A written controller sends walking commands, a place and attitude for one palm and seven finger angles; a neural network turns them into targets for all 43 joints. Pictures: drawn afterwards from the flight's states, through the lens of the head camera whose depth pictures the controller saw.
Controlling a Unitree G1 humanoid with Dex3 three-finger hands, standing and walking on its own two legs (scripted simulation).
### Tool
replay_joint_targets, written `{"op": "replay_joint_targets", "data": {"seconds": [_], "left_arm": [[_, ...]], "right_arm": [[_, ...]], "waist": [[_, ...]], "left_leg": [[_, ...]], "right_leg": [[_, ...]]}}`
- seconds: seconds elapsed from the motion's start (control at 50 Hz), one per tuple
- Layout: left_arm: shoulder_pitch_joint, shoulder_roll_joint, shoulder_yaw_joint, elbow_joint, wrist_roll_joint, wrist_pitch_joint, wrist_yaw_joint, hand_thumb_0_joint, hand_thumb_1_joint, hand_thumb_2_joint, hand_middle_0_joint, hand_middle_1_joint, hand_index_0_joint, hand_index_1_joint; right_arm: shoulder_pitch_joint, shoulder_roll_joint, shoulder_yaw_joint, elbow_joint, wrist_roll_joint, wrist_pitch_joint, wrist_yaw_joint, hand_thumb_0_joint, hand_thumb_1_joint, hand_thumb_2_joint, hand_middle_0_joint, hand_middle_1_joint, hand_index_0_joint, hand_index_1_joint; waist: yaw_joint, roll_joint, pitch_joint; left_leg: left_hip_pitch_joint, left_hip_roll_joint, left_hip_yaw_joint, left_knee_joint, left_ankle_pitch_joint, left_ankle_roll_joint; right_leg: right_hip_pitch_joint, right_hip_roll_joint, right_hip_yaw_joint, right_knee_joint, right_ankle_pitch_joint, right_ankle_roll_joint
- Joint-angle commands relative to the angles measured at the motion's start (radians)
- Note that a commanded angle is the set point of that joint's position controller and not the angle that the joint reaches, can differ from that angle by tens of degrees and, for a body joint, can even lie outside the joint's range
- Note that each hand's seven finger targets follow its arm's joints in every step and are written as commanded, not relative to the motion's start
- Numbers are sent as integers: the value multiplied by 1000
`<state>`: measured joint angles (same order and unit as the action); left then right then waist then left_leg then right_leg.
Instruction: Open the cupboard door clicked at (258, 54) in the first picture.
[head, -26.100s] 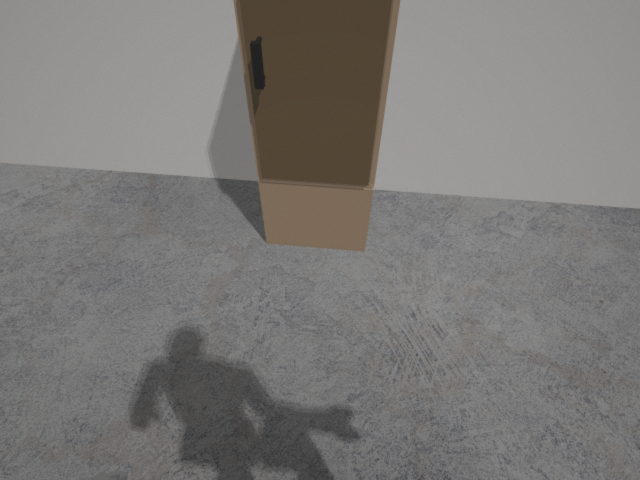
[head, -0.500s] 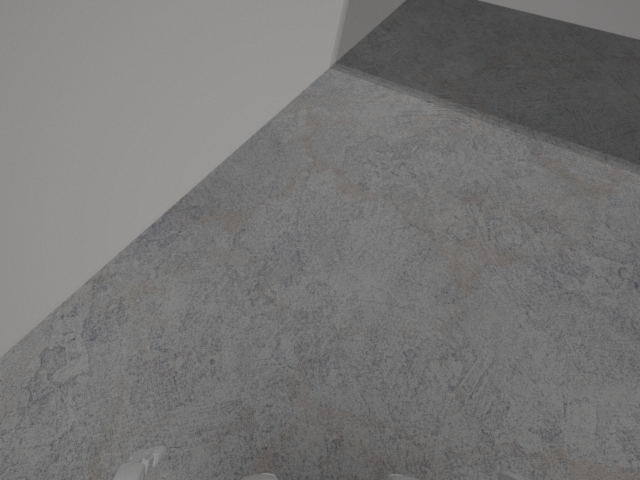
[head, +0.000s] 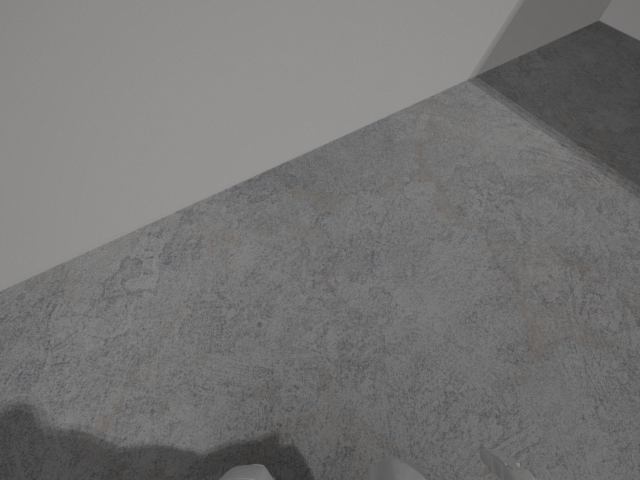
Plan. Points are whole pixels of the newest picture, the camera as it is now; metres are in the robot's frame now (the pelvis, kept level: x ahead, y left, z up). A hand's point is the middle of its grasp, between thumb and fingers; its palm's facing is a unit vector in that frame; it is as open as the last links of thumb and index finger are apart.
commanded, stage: turn to face it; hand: left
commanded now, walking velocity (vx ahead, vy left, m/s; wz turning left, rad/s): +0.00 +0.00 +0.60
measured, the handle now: out of the picture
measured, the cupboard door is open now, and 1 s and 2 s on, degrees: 48 48 48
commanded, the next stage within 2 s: none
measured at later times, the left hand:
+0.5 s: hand out of the picture +0.04 +0.15 -0.15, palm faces +0.29 -0.93 -0.23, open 7.4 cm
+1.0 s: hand out of the picture +0.02 +0.18 -0.14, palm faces +0.53 -0.79 -0.31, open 7.4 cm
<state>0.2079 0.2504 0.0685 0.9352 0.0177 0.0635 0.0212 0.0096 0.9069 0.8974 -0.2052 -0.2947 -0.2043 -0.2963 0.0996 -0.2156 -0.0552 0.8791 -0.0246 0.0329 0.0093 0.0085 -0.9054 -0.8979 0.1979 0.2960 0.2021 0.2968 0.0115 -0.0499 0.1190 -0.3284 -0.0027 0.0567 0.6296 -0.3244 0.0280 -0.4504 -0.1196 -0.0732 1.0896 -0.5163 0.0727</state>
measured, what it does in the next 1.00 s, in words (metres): steps on the spot, turning left: right foot, then left foot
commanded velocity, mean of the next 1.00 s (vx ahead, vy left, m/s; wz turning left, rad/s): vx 0.00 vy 0.00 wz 0.60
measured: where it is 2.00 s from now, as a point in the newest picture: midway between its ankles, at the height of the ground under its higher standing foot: outside the picture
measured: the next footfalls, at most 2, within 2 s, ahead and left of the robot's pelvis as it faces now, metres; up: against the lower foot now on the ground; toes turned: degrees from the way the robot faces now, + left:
right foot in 0.24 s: +0.07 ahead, -0.16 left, +0.00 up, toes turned +4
left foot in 0.58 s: +0.02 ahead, +0.08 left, +0.00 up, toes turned +27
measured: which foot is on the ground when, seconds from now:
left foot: down 0.00-0.22, up 0.24-0.56, down 0.58-0.96, up 0.98-1.00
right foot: up 0.00-0.22, down 0.24-0.58, up 0.60-0.94, down 0.96-1.00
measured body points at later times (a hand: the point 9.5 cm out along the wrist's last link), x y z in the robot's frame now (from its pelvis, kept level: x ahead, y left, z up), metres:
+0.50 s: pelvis +0.02 -0.05 +0.01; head +0.08 -0.04 +0.46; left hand +0.02 +0.20 -0.13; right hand +0.18 -0.27 -0.13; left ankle -0.03 +0.07 -0.68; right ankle +0.03 -0.16 -0.72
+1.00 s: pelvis +0.04 -0.07 +0.00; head +0.10 -0.06 +0.45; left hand +0.00 +0.22 -0.12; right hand +0.24 -0.25 -0.16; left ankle -0.02 +0.06 -0.71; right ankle +0.10 -0.17 -0.73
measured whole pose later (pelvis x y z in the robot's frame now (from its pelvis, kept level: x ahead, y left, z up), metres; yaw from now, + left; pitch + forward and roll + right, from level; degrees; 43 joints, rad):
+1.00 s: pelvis +0.04 -0.07 +0.00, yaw +34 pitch +1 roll +1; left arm 0.14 0.22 0.06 0.85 0.02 0.01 0.02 0.01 0.91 0.90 -0.20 -0.29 -0.20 -0.30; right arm 0.18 -0.24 -0.08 0.92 -0.02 0.07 0.01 0.01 -0.90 -0.90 0.20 0.30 0.20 0.30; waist -0.02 0.04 0.09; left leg -0.39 -0.04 -0.10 0.72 -0.40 -0.02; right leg -0.30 -0.04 -0.05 0.60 -0.32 0.02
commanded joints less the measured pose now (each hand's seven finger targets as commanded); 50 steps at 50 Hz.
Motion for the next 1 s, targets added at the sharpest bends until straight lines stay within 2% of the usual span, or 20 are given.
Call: {"op": "replay_joint_targets", "data": {"seconds": [0.0, 0.1, 0.16, 0.18, 0.2, 0.22, 0.28, 0.32, 0.46, 0.52, 0.54, 0.56, 0.58, 0.68, 0.8, 0.9, 0.92, 0.94, 0.96, 0.98], "left_arm": [[-34, 68, 23, -103, 1, -34, -12, 0, 900, 900, -200, -300, -200, -300], [-25, 52, 18, -118, -3, -40, -12, 0, 900, 900, -200, -300, -200, -300], [57, 68, 24, -105, -5, -55, -9, 0, 900, 900, -200, -300, -200, -300], [101, 117, 35, -104, 3, -67, -4, 0, 900, 900, -200, -300, -200, -300], [124, 212, 54, -103, 19, -77, 7, 0, 900, 900, -200, -300, -200, -300], [109, 237, 42, -112, 12, -71, 7, 0, 900, 900, -200, -300, -200, -300], [-36, 127, 19, -141, 4, -69, 17, 0, 900, 900, -200, -300, -200, -300], [-29, 109, 13, -144, 7, -75, 16, 0, 900, 900, -200, -300, -200, -300], [65, 172, 41, -99, 12, -74, 12, 0, 900, 900, -200, -300, -200, -300], [40, 173, 48, -97, 1, -69, 1, 0, 900, 900, -200, -300, -200, -300], [32, 144, 44, -116, -6, -63, -5, 0, 900, 900, -200, -300, -200, -300], [-10, 65, 21, -165, -11, -57, -12, 0, 900, 900, -200, -300, -200, -300], [-98, 84, 11, -190, 6, -41, -1, 0, 900, 900, -200, -300, -200, -300], [-46, 70, 26, -109, 3, -36, -14, 0, 900, 900, -200, -300, -200, -300], [-77, 55, 17, -128, -3, -37, -10, 0, 900, 900, -200, -300, -200, -300], [43, 71, 23, -110, -8, -56, -4, 0, 900, 900, -200, -300, -200, -300], [82, 121, 35, -108, -1, -67, 2, 0, 900, 900, -200, -300, -200, -300], [95, 214, 53, -107, 15, -75, 11, 0, 900, 900, -200, -300, -200, -300], [80, 227, 40, -118, 10, -69, 11, 0, 900, 900, -200, -300, -200, -300], [43, 179, 40, -122, 5, -71, 21, 0, 900, 900, -200, -300, -200, -300]], "right_arm": [[45, -213, -54, -44, -2, -19, -21, 0, -900, -900, 200, 300, 200, 300], [30, -226, -65, -46, -6, -8, -14, 0, -900, -900, 200, 300, 200, 300], [-11, -220, -69, -61, 2, 1, -11, 0, -900, -900, 200, 300, 200, 300], [-12, -185, -67, -72, 10, 1, -5, 0, -900, -900, 200, 300, 200, 300], [4, -110, -55, -89, 16, -1, 0, 0, -900, -900, 200, 300, 200, 300], [-14, -125, -57, -100, 9, 1, 5, 0, -900, -900, 200, 300, 200, 300], [15, -122, -57, -50, 8, 22, 13, 0, -900, -900, 200, 300, 200, 300], [7, -95, -43, -37, 10, 23, 21, 0, -900, -900, 200, 300, 200, 300], [-46, -63, -22, -48, 18, 10, 25, 0, -900, -900, 200, 300, 200, 300], [49, -104, -32, -32, 12, -1, 22, 0, -900, -900, 200, 300, 200, 300], [123, -179, -51, -21, 4, -9, 19, 0, -900, -900, 200, 300, 200, 300], [198, -299, -83, -15, -3, -10, 10, 0, -900, -900, 200, 300, 200, 300], [252, -304, -81, 9, 2, -3, 1, 0, -900, -900, 200, 300, 200, 300], [71, -203, -51, -40, 1, -22, -25, 0, -900, -900, 200, 300, 200, 300], [91, -216, -61, -28, -5, -14, -18, 0, -900, -900, 200, 300, 200, 300], [15, -209, -69, -50, 3, 0, -13, 0, -900, -900, 200, 300, 200, 300], [17, -171, -65, -60, 11, 0, -8, 0, -900, -900, 200, 300, 200, 300], [33, -102, -54, -76, 18, -2, -1, 0, -900, -900, 200, 300, 200, 300], [7, -130, -57, -85, 7, 0, 4, 0, -900, -900, 200, 300, 200, 300], [4, -131, -65, -72, 6, 13, 1, 0, -900, -900, 200, 300, 200, 300]], "waist": [[-26, 183, -165], [-23, 214, -164], [22, 196, -168], [47, 86, -178], [57, -215, -195], [64, -235, -176], [-20, -187, -142], [-19, -163, -141], [33, -159, -166], [-26, -101, -196], [-70, 77, -243], [-117, 391, -246], [-139, 275, -233], [-30, 190, -174], [-41, 178, -172], [21, 176, -187], [41, 71, -199], [49, -231, -196], [54, -206, -167], [27, -238, -167]], "left_leg": [[155, 245, -256, -263, 459, 132], [87, 214, -287, -240, 377, 121], [-30, 167, -296, -163, 302, 78], [-123, 101, -251, -66, 171, 28], [-303, -49, -90, 187, -142, -54], [-286, -45, -89, 442, -312, -57], [-275, 36, -105, 654, -138, -77], [-246, 33, -54, 549, -111, -93], [-113, 14, 51, 131, -129, -76], [109, 2, 58, -130, 71, -52], [293, 122, -98, -197, 278, 5], [386, 413, -484, -252, 640, 171], [336, 447, -492, -253, 605, 220], [180, 240, -266, -274, 464, 125], [161, 222, -314, -263, 421, 135], [-10, 155, -347, -164, 331, 81], [-127, 85, -292, -65, 177, 26], [-304, -69, -105, 183, -162, -58], [-280, -50, -103, 427, -298, -58], [-277, -14, -137, 556, -266, -57]], "right_leg": [[-91, 17, 66, 2, 84, 12], [66, 80, 22, -284, 93, 2], [269, 106, -4, -538, 252, -9], [387, 27, 73, -687, 293, -27], [488, -259, 378, -797, 351, -129], [364, -390, 419, -806, 430, -221], [288, -244, 192, -743, 548, -200], [318, -198, 71, -712, 699, -174], [424, -255, -14, -622, 861, -181], [310, -232, -89, -475, 736, -106], [133, -175, -128, -303, 516, -49], [-148, -22, -126, -67, -149, 25], [-175, -16, 10, 41, -166, 6], [-124, 6, 78, 72, 111, 11], [-20, 60, 54, -181, 79, 7], [291, 106, 20, -584, 255, -13], [428, 4, 114, -727, 278, -39], [506, -278, 401, -812, 335, -149], [367, -385, 412, -811, 425, -233], [318, -352, 400, -802, 455, -240]]}}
